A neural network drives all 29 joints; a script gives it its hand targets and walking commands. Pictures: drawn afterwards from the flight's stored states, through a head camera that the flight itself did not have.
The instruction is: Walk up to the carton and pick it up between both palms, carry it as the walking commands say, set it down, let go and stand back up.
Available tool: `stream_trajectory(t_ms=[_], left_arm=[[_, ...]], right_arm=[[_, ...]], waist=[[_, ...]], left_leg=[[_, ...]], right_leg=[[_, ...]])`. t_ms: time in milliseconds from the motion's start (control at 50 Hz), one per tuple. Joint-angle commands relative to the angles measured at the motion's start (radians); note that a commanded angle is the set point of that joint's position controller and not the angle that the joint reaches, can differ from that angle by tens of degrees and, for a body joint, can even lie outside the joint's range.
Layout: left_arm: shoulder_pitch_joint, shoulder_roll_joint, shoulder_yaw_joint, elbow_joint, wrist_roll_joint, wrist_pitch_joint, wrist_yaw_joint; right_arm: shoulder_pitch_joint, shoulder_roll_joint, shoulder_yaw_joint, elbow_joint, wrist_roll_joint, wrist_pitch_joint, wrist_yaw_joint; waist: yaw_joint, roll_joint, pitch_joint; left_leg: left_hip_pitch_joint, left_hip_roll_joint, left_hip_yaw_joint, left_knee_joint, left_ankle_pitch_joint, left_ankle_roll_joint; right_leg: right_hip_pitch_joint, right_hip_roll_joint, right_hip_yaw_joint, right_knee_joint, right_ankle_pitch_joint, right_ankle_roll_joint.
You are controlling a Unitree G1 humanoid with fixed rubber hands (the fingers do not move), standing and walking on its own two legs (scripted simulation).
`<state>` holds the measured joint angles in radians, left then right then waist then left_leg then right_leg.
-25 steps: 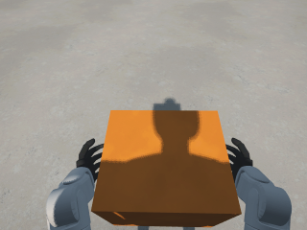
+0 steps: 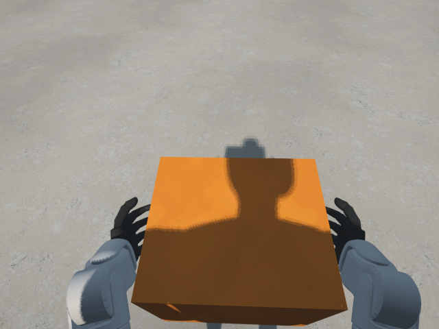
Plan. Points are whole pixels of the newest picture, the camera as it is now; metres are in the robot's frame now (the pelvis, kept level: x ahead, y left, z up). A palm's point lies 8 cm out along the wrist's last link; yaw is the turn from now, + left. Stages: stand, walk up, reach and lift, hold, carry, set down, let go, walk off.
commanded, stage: carry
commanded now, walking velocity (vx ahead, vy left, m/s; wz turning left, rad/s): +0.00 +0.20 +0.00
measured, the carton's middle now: (235, 245) +0.26 +0.01 +0.03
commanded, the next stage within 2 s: none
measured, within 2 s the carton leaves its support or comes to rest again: neither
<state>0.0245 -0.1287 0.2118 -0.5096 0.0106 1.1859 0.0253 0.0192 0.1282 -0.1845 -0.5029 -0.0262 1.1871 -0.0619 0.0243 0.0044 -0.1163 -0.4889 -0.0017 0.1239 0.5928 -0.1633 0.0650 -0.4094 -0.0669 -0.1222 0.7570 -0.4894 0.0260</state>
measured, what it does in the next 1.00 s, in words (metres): steps to the left: right foot, then left foot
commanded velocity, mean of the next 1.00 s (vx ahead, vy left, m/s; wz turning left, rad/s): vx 0.00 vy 0.16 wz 0.00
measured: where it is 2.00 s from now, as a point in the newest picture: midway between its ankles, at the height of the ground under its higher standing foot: outside the picture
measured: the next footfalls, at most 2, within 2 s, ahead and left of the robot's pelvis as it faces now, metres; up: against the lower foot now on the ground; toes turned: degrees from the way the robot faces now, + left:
right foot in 0.02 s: +0.04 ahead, -0.11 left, +0.00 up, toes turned -8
left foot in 0.30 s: +0.03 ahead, +0.22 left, +0.00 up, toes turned +6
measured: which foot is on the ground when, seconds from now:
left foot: down 0.00-0.04, up 0.06-0.28, down 0.30-0.56, up 0.58-0.80, down 0.82-1.00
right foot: up 0.00-0.00, down 0.02-0.32, up 0.34-0.52, down 0.54-0.84, up 0.86-1.00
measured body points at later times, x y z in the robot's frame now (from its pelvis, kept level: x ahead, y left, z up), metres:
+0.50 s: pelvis -0.07 +0.10 +0.00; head -0.07 +0.11 +0.45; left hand +0.16 +0.30 +0.07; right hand +0.18 -0.06 +0.08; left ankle -0.01 +0.21 -0.72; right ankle -0.07 -0.01 -0.70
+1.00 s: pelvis -0.15 +0.21 +0.01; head -0.16 +0.22 +0.46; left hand +0.07 +0.40 +0.08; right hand +0.10 +0.05 +0.08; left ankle -0.10 +0.32 -0.72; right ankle -0.15 +0.08 -0.69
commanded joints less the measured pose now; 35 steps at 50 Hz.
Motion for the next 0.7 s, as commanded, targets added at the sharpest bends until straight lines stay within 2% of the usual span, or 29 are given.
stream_trajectory(t_ms=[0,20,40,60,80,100,120,160,200,220,240,260,280,300,320,340,360,400,440,480,500,520,540,560,580,600,620,640,680], left_arm=[[-0.475,-0.736,-0.836,-0.148,-0.306,-0.017,-0.101],[-0.485,-0.727,-0.828,-0.145,-0.303,-0.021,-0.101],[-0.478,-0.758,-0.832,-0.123,-0.295,-0.022,-0.100],[-0.476,-0.765,-0.816,-0.107,-0.280,-0.023,-0.097],[-0.485,-0.753,-0.815,-0.118,-0.277,-0.019,-0.094],[-0.500,-0.756,-0.816,-0.131,-0.280,-0.023,-0.092],[-0.504,-0.762,-0.816,-0.144,-0.283,-0.025,-0.092],[-0.513,-0.767,-0.818,-0.178,-0.291,-0.031,-0.088],[-0.499,-0.764,-0.820,-0.197,-0.293,-0.035,-0.082],[-0.473,-0.756,-0.817,-0.190,-0.287,-0.031,-0.079],[-0.437,-0.746,-0.813,-0.177,-0.276,-0.025,-0.075],[-0.407,-0.733,-0.809,-0.165,-0.265,-0.021,-0.072],[-0.388,-0.718,-0.806,-0.164,-0.258,-0.015,-0.069],[-0.405,-0.709,-0.813,-0.175,-0.259,-0.012,-0.067],[-0.421,-0.712,-0.827,-0.182,-0.272,-0.011,-0.068],[-0.457,-0.720,-0.851,-0.192,-0.281,-0.011,-0.078],[-0.467,-0.740,-0.853,-0.186,-0.284,-0.015,-0.085],[-0.510,-0.786,-0.874,-0.188,-0.306,-0.026,-0.091],[-0.523,-0.797,-0.891,-0.198,-0.327,-0.028,-0.094],[-0.519,-0.783,-0.898,-0.207,-0.337,-0.030,-0.098],[-0.512,-0.769,-0.891,-0.210,-0.338,-0.031,-0.100],[-0.496,-0.752,-0.873,-0.205,-0.333,-0.034,-0.103],[-0.488,-0.729,-0.854,-0.190,-0.325,-0.038,-0.105],[-0.474,-0.750,-0.860,-0.170,-0.319,-0.037,-0.103],[-0.458,-0.771,-0.839,-0.140,-0.302,-0.040,-0.102],[-0.455,-0.760,-0.832,-0.142,-0.294,-0.035,-0.098],[-0.469,-0.761,-0.826,-0.146,-0.289,-0.038,-0.096],[-0.476,-0.764,-0.822,-0.155,-0.287,-0.041,-0.095],[-0.478,-0.773,-0.818,-0.187,-0.289,-0.047,-0.091]], right_arm=[[-0.524,0.721,0.806,-0.211,0.281,-0.028,0.097],[-0.540,0.711,0.811,-0.231,0.276,-0.024,0.095],[-0.568,0.715,0.813,-0.238,0.282,-0.021,0.100],[-0.616,0.730,0.826,-0.242,0.300,-0.022,0.106],[-0.621,0.732,0.827,-0.229,0.306,-0.022,0.106],[-0.637,0.738,0.838,-0.243,0.317,-0.025,0.107],[-0.625,0.744,0.842,-0.243,0.321,-0.025,0.110],[-0.581,0.759,0.840,-0.236,0.331,-0.026,0.110],[-0.577,0.768,0.843,-0.250,0.341,-0.028,0.106],[-0.558,0.763,0.840,-0.244,0.340,-0.026,0.104],[-0.536,0.754,0.837,-0.237,0.338,-0.022,0.103],[-0.525,0.743,0.832,-0.235,0.335,-0.019,0.102],[-0.522,0.722,0.823,-0.229,0.329,-0.016,0.102],[-0.499,0.704,0.808,-0.208,0.321,-0.016,0.103],[-0.485,0.704,0.793,-0.191,0.320,-0.017,0.110],[-0.477,0.715,0.779,-0.183,0.311,-0.022,0.112],[-0.486,0.732,0.781,-0.197,0.306,-0.027,0.111],[-0.522,0.752,0.786,-0.223,0.303,-0.041,0.114],[-0.511,0.751,0.781,-0.232,0.291,-0.050,0.111],[-0.498,0.743,0.786,-0.227,0.284,-0.053,0.104],[-0.487,0.732,0.788,-0.221,0.279,-0.052,0.098],[-0.492,0.727,0.797,-0.225,0.275,-0.051,0.093],[-0.499,0.715,0.801,-0.245,0.269,-0.049,0.088],[-0.513,0.714,0.802,-0.250,0.268,-0.044,0.089],[-0.577,0.727,0.828,-0.284,0.292,-0.046,0.097],[-0.581,0.729,0.831,-0.263,0.300,-0.043,0.099],[-0.612,0.737,0.845,-0.275,0.315,-0.044,0.101],[-0.617,0.748,0.856,-0.278,0.324,-0.043,0.105],[-0.574,0.764,0.859,-0.269,0.340,-0.042,0.109]], waist=[[0.009,-0.148,-0.280],[-0.001,-0.349,-0.207],[-0.001,-0.298,-0.169],[0.000,-0.194,-0.137],[0.000,-0.126,-0.123],[-0.006,-0.136,-0.122],[-0.009,-0.164,-0.139],[-0.015,-0.233,-0.187],[-0.012,-0.280,-0.235],[-0.021,-0.280,-0.252],[-0.024,-0.242,-0.276],[-0.023,-0.153,-0.316],[-0.015,0.026,-0.343],[-0.017,0.258,-0.341],[-0.023,0.281,-0.332],[-0.029,0.264,-0.313],[-0.026,0.216,-0.293],[-0.022,0.202,-0.280],[-0.029,0.224,-0.284],[-0.014,0.187,-0.305],[-0.005,0.117,-0.308],[0.004,-0.053,-0.295],[-0.008,-0.334,-0.252],[-0.008,-0.314,-0.211],[-0.005,-0.237,-0.196],[-0.003,-0.150,-0.175],[-0.006,-0.163,-0.159],[-0.009,-0.181,-0.170],[-0.016,-0.245,-0.203]], left_leg=[[-0.036,0.091,-0.118,0.004,-0.107,-0.060],[-0.218,0.048,-0.070,0.183,-0.286,-0.088],[-0.215,0.086,-0.167,0.347,-0.304,-0.088],[-0.146,0.089,-0.201,0.443,-0.269,-0.084],[-0.115,0.063,-0.165,0.455,-0.229,-0.080],[-0.109,0.067,-0.146,0.394,-0.203,-0.081],[-0.089,0.062,-0.117,0.311,-0.186,-0.083],[-0.013,0.030,-0.051,0.182,-0.214,-0.090],[0.053,0.005,-0.012,0.051,-0.219,-0.095],[0.115,-0.008,0.007,-0.062,-0.162,-0.092],[0.203,-0.012,0.002,-0.164,-0.105,-0.087],[0.319,0.032,-0.043,-0.225,-0.043,-0.090],[0.415,0.167,-0.206,-0.233,0.152,-0.067],[0.471,0.334,-0.391,-0.228,0.396,0.003],[0.421,0.341,-0.379,-0.200,0.392,0.074],[0.323,0.303,-0.338,-0.195,0.324,0.101],[0.312,0.278,-0.305,-0.194,0.280,0.093],[0.322,0.221,-0.212,-0.173,0.256,0.069],[0.331,0.224,-0.218,-0.177,0.201,0.070],[0.293,0.218,-0.211,-0.161,0.132,0.058],[0.237,0.191,-0.175,-0.105,0.086,0.027],[0.061,0.133,-0.133,0.027,0.041,-0.021],[-0.153,0.044,-0.062,0.207,-0.260,-0.078],[-0.211,0.077,-0.136,0.331,-0.347,-0.085],[-0.163,0.089,-0.181,0.421,-0.317,-0.084],[-0.118,0.068,-0.154,0.458,-0.279,-0.082],[-0.102,0.071,-0.139,0.416,-0.256,-0.082],[-0.076,0.068,-0.116,0.350,-0.227,-0.084],[0.006,0.042,-0.058,0.203,-0.229,-0.087]], right_leg=[[0.348,-0.247,0.317,-0.439,0.142,-0.086],[0.342,-0.468,0.527,-0.466,0.326,-0.168],[0.227,-0.514,0.546,-0.475,0.345,-0.244],[0.109,-0.461,0.471,-0.488,0.320,-0.226],[0.078,-0.394,0.372,-0.491,0.290,-0.192],[0.093,-0.349,0.304,-0.463,0.310,-0.164],[0.121,-0.313,0.242,-0.424,0.394,-0.140],[0.158,-0.280,0.165,-0.363,0.533,-0.116],[0.195,-0.274,0.150,-0.318,0.587,-0.107],[0.192,-0.261,0.138,-0.280,0.582,-0.090],[0.169,-0.230,0.118,-0.225,0.547,-0.061],[0.118,-0.194,0.082,-0.154,0.478,-0.023],[0.007,-0.131,0.040,-0.059,0.274,0.026],[-0.142,-0.056,-0.028,0.070,-0.044,0.062],[-0.134,-0.039,-0.005,0.162,-0.170,0.045],[-0.096,-0.039,0.020,0.199,-0.150,0.037],[-0.111,-0.030,0.019,0.202,-0.121,0.031],[-0.107,-0.016,0.006,0.158,-0.066,0.015],[-0.078,0.000,-0.008,0.086,-0.049,0.019],[0.047,0.001,-0.015,-0.138,0.058,0.006],[0.152,-0.034,0.020,-0.321,0.155,-0.009],[0.307,-0.184,0.226,-0.410,0.213,-0.050],[0.375,-0.441,0.518,-0.452,0.452,-0.138],[0.335,-0.494,0.526,-0.432,0.553,-0.222],[0.240,-0.468,0.481,-0.432,0.579,-0.228],[0.176,-0.408,0.383,-0.445,0.533,-0.202],[0.158,-0.372,0.328,-0.437,0.492,-0.185],[0.166,-0.329,0.256,-0.411,0.510,-0.158],[0.174,-0.285,0.162,-0.360,0.558,-0.120]])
